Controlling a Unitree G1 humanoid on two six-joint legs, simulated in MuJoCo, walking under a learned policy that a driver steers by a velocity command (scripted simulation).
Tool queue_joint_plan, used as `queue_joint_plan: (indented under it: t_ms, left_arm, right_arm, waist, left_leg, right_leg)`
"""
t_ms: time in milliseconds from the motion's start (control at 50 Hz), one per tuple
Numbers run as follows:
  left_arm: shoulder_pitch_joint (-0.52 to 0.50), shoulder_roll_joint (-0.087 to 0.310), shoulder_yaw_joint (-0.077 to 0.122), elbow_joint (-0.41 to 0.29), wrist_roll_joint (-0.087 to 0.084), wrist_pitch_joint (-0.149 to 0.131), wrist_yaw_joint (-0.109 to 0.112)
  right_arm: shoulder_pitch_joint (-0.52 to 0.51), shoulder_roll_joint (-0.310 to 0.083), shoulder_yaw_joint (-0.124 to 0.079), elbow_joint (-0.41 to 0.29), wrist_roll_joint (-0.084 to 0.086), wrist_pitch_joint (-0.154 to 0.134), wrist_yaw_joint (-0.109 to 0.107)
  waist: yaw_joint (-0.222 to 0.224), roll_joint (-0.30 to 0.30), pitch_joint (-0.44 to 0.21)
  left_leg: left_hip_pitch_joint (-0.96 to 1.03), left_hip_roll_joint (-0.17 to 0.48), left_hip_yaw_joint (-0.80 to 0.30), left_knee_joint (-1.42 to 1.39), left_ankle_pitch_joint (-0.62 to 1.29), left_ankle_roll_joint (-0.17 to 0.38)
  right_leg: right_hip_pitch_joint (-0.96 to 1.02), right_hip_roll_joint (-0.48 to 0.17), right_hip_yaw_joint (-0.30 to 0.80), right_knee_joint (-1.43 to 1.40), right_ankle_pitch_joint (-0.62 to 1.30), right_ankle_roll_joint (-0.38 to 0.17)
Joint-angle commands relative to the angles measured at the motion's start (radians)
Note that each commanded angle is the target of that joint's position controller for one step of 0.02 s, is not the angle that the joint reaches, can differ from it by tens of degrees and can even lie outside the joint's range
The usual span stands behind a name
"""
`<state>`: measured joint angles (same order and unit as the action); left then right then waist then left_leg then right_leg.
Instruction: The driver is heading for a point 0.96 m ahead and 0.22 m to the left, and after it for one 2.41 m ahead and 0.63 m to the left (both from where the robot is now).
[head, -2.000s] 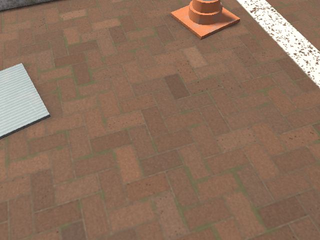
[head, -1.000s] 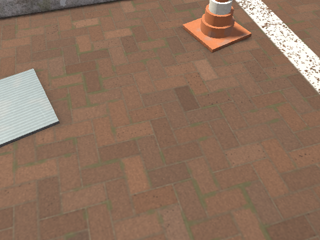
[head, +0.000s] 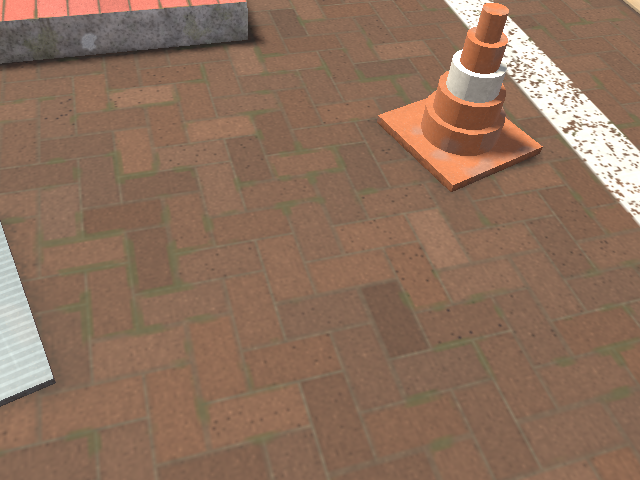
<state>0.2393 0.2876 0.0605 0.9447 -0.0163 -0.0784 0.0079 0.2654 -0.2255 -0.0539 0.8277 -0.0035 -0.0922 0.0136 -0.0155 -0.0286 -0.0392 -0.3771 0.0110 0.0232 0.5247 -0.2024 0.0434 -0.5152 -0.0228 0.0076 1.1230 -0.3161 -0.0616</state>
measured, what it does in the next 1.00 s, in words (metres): walks ahead: right foot, then left foot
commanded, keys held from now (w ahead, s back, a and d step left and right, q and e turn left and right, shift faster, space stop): w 0.60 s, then w+q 0.40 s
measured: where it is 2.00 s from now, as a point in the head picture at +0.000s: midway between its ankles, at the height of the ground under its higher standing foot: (246, 277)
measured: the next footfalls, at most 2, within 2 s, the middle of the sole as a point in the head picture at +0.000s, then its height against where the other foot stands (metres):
right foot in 0.44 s outside the picture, level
left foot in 0.98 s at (259, 393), level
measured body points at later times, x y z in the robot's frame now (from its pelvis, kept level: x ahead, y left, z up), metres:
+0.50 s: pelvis +0.27 -0.04 -0.01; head +0.31 -0.05 +0.44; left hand +0.48 +0.19 -0.12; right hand +0.21 -0.30 -0.16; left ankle +0.08 +0.09 -0.67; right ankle +0.37 -0.14 -0.74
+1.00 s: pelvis +0.56 +0.00 -0.02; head +0.59 +0.01 +0.43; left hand +0.50 +0.26 -0.17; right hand +0.79 -0.21 -0.12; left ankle +0.67 +0.10 -0.74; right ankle +0.38 -0.14 -0.72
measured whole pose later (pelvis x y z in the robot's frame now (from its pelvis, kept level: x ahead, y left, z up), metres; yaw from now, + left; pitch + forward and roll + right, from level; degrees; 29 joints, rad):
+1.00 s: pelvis +0.56 +0.00 -0.02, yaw +9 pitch +2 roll -1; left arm 0.32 0.26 0.06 1.05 0.00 -0.05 0.03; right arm 0.03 -0.23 -0.07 0.81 0.02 -0.06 0.05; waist 0.04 0.01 0.03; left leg -0.52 0.00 0.06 0.58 -0.10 0.12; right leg 0.06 -0.03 -0.20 0.49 -0.46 0.01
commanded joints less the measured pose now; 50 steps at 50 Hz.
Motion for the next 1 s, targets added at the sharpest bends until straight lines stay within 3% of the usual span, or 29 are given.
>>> queue_joint_plan:
  t_ms: [20, 100, 200, 300, 360, 400, 420, 440, 460, 480, 500, 520, 540, 560, 600, 680, 780, 860, 900, 940, 960, 980, 1000]
  left_arm:
    - [-0.032, 0.045, 0.016, -0.051, 0.007, 0.002, 0.001]
    - [-0.133, 0.019, 0.014, -0.070, 0.012, 0.006, -0.001]
    - [-0.288, -0.002, 0.006, -0.102, 0.004, 0.001, -0.012]
    - [-0.426, -0.013, -0.008, -0.140, -0.007, -0.008, -0.036]
    - [-0.451, 0.001, -0.008, -0.155, -0.011, -0.022, -0.052]
    - [-0.354, 0.040, 0.011, -0.130, -0.007, -0.028, -0.052]
    - [-0.202, 0.078, 0.033, -0.082, -0.005, -0.028, -0.047]
    - [0.004, 0.132, 0.056, -0.026, 0.000, -0.026, -0.038]
    - [0.172, 0.230, 0.079, 0.001, 0.019, -0.015, -0.028]
    - [0.180, 0.169, 0.054, 0.013, 0.007, -0.007, -0.026]
    - [0.087, 0.109, 0.036, 0.001, 0.000, -0.005, -0.026]
    - [-0.014, 0.074, 0.024, -0.024, 0.000, -0.007, -0.026]
    - [-0.078, 0.043, 0.015, -0.032, 0.009, -0.012, -0.032]
    - [-0.107, 0.014, 0.006, -0.031, 0.018, -0.020, -0.035]
    - [-0.088, 0.015, 0.004, -0.005, 0.020, -0.025, -0.037]
    - [-0.025, 0.070, 0.015, 0.034, 0.025, -0.031, -0.010]
    - [0.025, 0.092, 0.014, 0.056, 0.020, -0.033, 0.002]
    - [0.096, 0.101, 0.017, 0.089, 0.014, -0.011, 0.007]
    - [0.094, 0.119, 0.023, 0.088, 0.010, 0.005, 0.010]
    - [0.065, 0.149, 0.033, 0.070, 0.006, 0.018, 0.019]
    - [0.051, 0.158, 0.037, 0.061, 0.007, 0.027, 0.024]
    - [0.041, 0.149, 0.032, 0.048, 0.009, 0.033, 0.028]
    - [0.055, 0.115, 0.017, 0.017, 0.031, 0.023, 0.028]
  right_arm:
    - [0.028, -0.122, -0.030, -0.028, -0.001, -0.015, -0.001]
    - [0.110, -0.135, -0.039, 0.028, 0.011, -0.017, -0.018]
    - [0.173, -0.130, -0.037, 0.087, 0.015, -0.014, -0.030]
    - [0.247, -0.123, -0.038, 0.156, 0.017, 0.000, -0.032]
    - [0.248, -0.143, -0.047, 0.179, 0.020, 0.013, -0.035]
    - [0.209, -0.166, -0.054, 0.178, 0.021, 0.018, -0.035]
    - [0.183, -0.158, -0.049, 0.174, 0.024, 0.021, -0.034]
    - [0.146, -0.141, -0.040, 0.154, 0.018, 0.017, -0.030]
    - [0.228, -0.040, -0.008, 0.135, 0.012, -0.003, -0.017]
    - [0.240, -0.034, -0.002, 0.156, 0.022, -0.030, -0.009]
    - [0.142, -0.119, -0.029, 0.125, 0.050, -0.046, -0.007]
    - [0.066, -0.141, -0.034, 0.103, 0.056, -0.049, -0.014]
    - [0.026, -0.132, -0.040, 0.097, 0.042, -0.044, -0.025]
    - [0.034, -0.116, -0.048, 0.098, 0.029, -0.031, -0.033]
    - [0.069, -0.056, -0.043, 0.102, 0.026, -0.007, -0.039]
    - [-0.044, -0.061, -0.045, 0.059, 0.022, 0.013, -0.036]
    - [-0.204, -0.045, -0.027, 0.009, 0.028, 0.013, -0.006]
    - [-0.310, -0.046, -0.015, -0.044, 0.031, 0.017, 0.019]
    - [-0.330, -0.059, -0.015, -0.071, 0.030, 0.018, 0.035]
    - [-0.281, -0.095, -0.029, -0.082, 0.025, 0.022, 0.045]
    - [-0.183, -0.125, -0.047, -0.065, 0.025, 0.024, 0.047]
    - [-0.018, -0.180, -0.079, -0.023, 0.027, 0.027, 0.040]
    - [0.141, -0.281, -0.109, 0.003, 0.025, 0.035, 0.018]
  waist:
    - [0.016, 0.142, -0.021]
    - [0.006, 0.099, 0.009]
    - [-0.029, 0.112, 0.065]
    - [-0.075, 0.112, 0.128]
    - [-0.063, 0.124, 0.135]
    - [0.001, 0.155, 0.065]
    - [0.076, 0.152, -0.018]
    - [0.163, 0.131, -0.143]
    - [0.158, -0.098, -0.314]
    - [0.147, -0.183, -0.397]
    - [0.138, -0.140, -0.239]
    - [0.104, -0.082, -0.129]
    - [0.072, -0.024, -0.049]
    - [0.034, -0.031, -0.020]
    - [0.002, -0.051, 0.003]
    - [0.009, -0.027, 0.063]
    - [0.055, -0.013, 0.092]
    - [0.087, 0.008, 0.130]
    - [0.078, -0.004, 0.128]
    - [0.033, -0.044, 0.071]
    - [-0.023, -0.054, 0.013]
    - [-0.103, -0.029, -0.069]
    - [-0.139, 0.127, -0.187]
  left_leg:
    - [0.227, 0.232, -0.319, -0.336, 0.061, 0.144]
    - [0.282, 0.228, -0.227, -0.377, 0.177, 0.146]
    - [0.296, 0.202, -0.139, -0.402, 0.184, 0.125]
    - [0.420, 0.229, -0.117, -0.370, 0.231, 0.131]
    - [0.487, 0.258, -0.117, -0.304, 0.362, 0.121]
    - [0.481, 0.246, -0.095, -0.190, 0.679, 0.099]
    - [0.438, 0.208, -0.061, -0.045, 0.815, 0.078]
    - [0.246, 0.167, -0.037, 0.183, 0.704, 0.047]
    - [-0.190, 0.008, 0.014, 0.612, 0.224, -0.035]
    - [-0.319, -0.054, -0.135, 0.806, -0.356, -0.025]
    - [-0.412, 0.014, -0.153, 0.866, -0.312, -0.004]
    - [-0.400, 0.070, -0.111, 0.821, -0.212, 0.005]
    - [-0.356, 0.103, -0.090, 0.751, -0.142, 0.002]
    - [-0.286, 0.132, -0.096, 0.692, -0.097, 0.003]
    - [-0.218, 0.146, -0.088, 0.631, -0.070, -0.001]
    - [-0.325, 0.158, -0.090, 0.446, 0.108, -0.024]
    - [-0.266, 0.102, -0.049, 0.171, 0.336, -0.003]
    - [-0.344, 0.085, -0.036, 0.085, 0.281, 0.018]
    - [-0.341, 0.067, -0.006, 0.067, 0.184, 0.038]
    - [-0.214, 0.009, 0.060, 0.071, 0.073, 0.069]
    - [-0.079, -0.032, 0.088, 0.061, 0.050, 0.092]
    - [0.158, -0.062, 0.071, 0.008, 0.095, 0.128]
    - [0.478, 0.127, -0.227, 0.004, 0.137, 0.204]
  right_leg:
    - [-0.205, -0.081, 0.054, -0.076, 0.123, -0.009]
    - [-0.261, -0.074, 0.056, -0.270, 0.292, 0.013]
    - [-0.221, -0.050, 0.028, -0.476, 0.458, 0.029]
    - [-0.232, -0.034, -0.004, -0.591, 0.409, 0.016]
    - [-0.189, -0.019, -0.024, -0.642, 0.301, -0.013]
    - [0.014, 0.036, -0.070, -0.664, 0.252, -0.044]
    - [0.226, 0.064, -0.092, -0.675, 0.276, -0.072]
    - [0.552, -0.027, 0.008, -0.623, 0.311, -0.124]
    - [0.991, -0.310, 0.440, -0.641, 0.205, -0.280]
    - [1.015, -0.384, 0.708, -0.787, 0.120, -0.316]
    - [0.885, -0.334, 0.561, -0.812, 0.074, -0.259]
    - [0.711, -0.293, 0.417, -0.847, 0.119, -0.220]
    - [0.554, -0.253, 0.328, -0.886, 0.192, -0.200]
    - [0.450, -0.217, 0.262, -0.917, 0.246, -0.181]
    - [0.348, -0.194, 0.205, -0.963, 0.280, -0.185]
    - [0.346, -0.200, 0.097, -1.010, 0.373, -0.175]
    - [0.383, -0.172, -0.041, -1.037, 0.393, -0.120]
    - [0.574, -0.228, -0.083, -0.985, 0.448, -0.104]
    - [0.643, -0.252, -0.104, -0.919, 0.573, -0.088]
    - [0.662, -0.253, -0.139, -0.780, 0.901, -0.064]
    - [0.644, -0.241, -0.162, -0.635, 1.035, -0.049]
    - [0.544, -0.199, -0.187, -0.414, 1.008, -0.017]
    - [0.268, -0.136, -0.204, -0.069, 0.631, 0.025]
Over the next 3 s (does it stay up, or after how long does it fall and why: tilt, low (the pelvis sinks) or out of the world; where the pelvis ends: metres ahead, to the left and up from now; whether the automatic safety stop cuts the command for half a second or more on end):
stays up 1.51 0.52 0.00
